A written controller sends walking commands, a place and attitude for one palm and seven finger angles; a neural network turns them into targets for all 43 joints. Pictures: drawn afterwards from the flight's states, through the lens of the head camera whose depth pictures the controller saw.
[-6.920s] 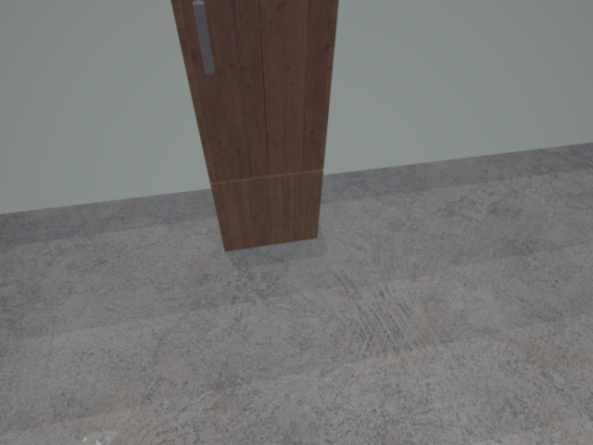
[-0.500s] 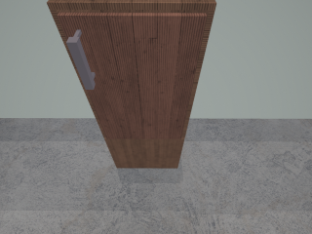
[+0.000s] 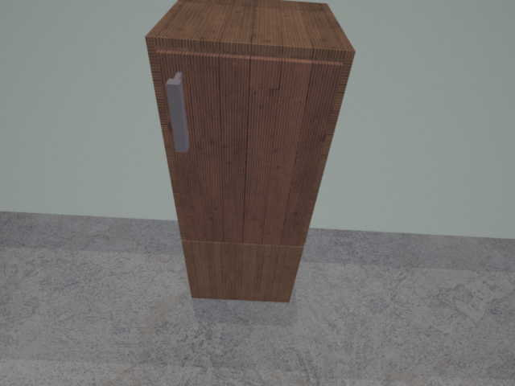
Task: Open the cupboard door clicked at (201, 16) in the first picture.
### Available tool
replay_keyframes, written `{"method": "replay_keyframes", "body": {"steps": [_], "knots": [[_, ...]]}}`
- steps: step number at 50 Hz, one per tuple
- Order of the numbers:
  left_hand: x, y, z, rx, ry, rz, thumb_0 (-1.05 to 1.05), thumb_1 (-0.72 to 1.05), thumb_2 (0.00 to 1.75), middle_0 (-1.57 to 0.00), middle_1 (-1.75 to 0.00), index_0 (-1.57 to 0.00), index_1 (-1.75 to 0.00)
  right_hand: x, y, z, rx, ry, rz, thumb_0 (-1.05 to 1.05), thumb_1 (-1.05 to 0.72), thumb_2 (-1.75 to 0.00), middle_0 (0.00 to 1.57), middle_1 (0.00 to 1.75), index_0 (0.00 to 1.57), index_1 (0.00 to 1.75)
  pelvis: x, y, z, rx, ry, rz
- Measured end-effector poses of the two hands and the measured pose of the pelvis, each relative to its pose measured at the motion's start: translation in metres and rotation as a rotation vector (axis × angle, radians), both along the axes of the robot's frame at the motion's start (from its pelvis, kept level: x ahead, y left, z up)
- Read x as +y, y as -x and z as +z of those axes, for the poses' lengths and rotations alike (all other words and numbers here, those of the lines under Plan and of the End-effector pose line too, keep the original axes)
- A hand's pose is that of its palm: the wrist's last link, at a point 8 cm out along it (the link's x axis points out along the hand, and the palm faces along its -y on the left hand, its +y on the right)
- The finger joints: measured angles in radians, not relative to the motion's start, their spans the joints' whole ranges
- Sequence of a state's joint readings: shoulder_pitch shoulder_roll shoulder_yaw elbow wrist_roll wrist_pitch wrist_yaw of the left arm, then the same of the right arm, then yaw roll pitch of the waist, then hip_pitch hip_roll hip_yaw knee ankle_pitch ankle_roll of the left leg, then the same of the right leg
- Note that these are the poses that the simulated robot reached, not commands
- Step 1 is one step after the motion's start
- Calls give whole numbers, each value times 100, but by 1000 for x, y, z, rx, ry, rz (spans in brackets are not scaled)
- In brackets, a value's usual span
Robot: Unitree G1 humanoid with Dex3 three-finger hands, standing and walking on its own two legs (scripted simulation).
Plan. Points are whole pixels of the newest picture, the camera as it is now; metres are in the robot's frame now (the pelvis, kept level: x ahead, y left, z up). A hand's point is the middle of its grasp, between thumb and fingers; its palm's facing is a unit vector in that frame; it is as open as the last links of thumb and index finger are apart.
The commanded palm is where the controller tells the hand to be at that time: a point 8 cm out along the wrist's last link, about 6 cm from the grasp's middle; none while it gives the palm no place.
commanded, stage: come to a stop and stand still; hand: left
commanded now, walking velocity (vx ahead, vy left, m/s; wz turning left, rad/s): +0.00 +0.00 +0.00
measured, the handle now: (180, 112) +0.60 +0.22 +0.14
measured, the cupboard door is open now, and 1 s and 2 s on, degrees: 0 0 0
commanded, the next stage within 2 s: look again from close up in 1.78 s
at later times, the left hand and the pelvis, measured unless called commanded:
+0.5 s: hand out of the picture -0.09 +0.15 -0.18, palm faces +0.07 -0.99 -0.13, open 7.3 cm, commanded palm none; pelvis -0.04 +0.00 +0.00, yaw +0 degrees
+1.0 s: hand out of the picture -0.11 +0.17 -0.19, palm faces +0.10 -0.98 -0.14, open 7.3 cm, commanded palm none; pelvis -0.07 +0.01 -0.01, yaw +1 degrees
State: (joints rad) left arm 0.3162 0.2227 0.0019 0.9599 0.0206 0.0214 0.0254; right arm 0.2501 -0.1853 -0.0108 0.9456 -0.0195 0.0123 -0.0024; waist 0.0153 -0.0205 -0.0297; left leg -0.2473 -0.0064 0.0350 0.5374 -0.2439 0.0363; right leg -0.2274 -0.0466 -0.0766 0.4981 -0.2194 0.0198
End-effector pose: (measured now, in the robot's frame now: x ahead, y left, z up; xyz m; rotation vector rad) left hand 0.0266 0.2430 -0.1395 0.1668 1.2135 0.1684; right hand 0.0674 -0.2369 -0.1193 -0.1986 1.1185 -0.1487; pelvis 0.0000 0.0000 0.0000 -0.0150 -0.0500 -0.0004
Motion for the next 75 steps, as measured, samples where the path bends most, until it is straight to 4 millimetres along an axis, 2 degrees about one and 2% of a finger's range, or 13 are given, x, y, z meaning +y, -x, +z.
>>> {"method": "replay_keyframes", "body": {"steps": [10,14,18,25,37,47,51,54,59,63,66,70,75], "knots": [[-13,89,-5,194,26,55,0,91,90,-20,-30,-20,-30,12,95,-18,231,-44,-68,1,-91,-90,20,30,20,30,1,17,1,7,-2,8],[-25,111,-7,243,50,71,0,91,90,-20,-30,-20,-30,17,123,-20,296,-55,-94,1,-91,-90,20,30,20,30,1,22,1,7,-1,8],[-36,121,-9,263,74,78,0,91,90,-20,-30,-20,-30,23,141,-21,329,-65,-112,1,-91,-90,20,30,20,30,1,27,1,7,0,7],[-47,120,-13,239,103,76,0,91,90,-20,-30,-20,-30,32,150,-23,326,-83,-125,1,-91,-90,20,30,20,30,2,36,0,6,3,4],[-42,109,-15,160,101,72,0,91,90,-20,-30,-20,-30,39,137,-25,253,-91,-111,0,-91,-90,20,30,20,30,5,50,-1,3,6,9],[-33,134,-14,179,86,99,0,91,90,-20,-30,-20,-30,30,132,-25,219,-66,-85,1,-91,-90,20,30,20,30,8,66,-2,-5,4,21],[-25,141,-23,200,94,97,0,91,90,-20,-30,-20,-30,29,143,-25,209,-40,-103,0,-91,-90,20,30,20,30,14,75,-8,-18,18,23],[-14,134,-30,188,97,79,0,91,90,-20,-30,-20,-30,33,162,-26,214,-22,-124,0,-91,-90,20,30,20,30,21,82,-12,-32,25,14],[3,123,-19,95,69,83,0,91,90,-20,-30,-20,-30,43,189,-26,276,-36,-113,0,-91,-90,20,30,20,30,27,95,-6,-26,36,19],[6,143,-5,86,44,93,0,91,90,-20,-30,-20,-30,47,187,-24,247,-60,-101,1,-91,-90,20,30,20,30,27,105,2,-11,20,14],[4,176,-1,145,19,93,0,91,90,-20,-30,-20,-30,45,188,-26,221,-74,-114,1,-92,-90,20,30,20,30,25,118,3,-3,-15,1],[3,216,4,243,16,99,0,91,90,-20,-30,-20,-30,40,204,-22,220,-82,-135,1,-92,-90,20,30,20,30,28,132,7,-2,-6,-2],[7,223,-1,244,36,79,1,91,90,-20,-30,-20,-30,45,238,-21,264,-56,-142,1,-92,-90,20,30,20,30,34,143,4,13,4,-3]]}}
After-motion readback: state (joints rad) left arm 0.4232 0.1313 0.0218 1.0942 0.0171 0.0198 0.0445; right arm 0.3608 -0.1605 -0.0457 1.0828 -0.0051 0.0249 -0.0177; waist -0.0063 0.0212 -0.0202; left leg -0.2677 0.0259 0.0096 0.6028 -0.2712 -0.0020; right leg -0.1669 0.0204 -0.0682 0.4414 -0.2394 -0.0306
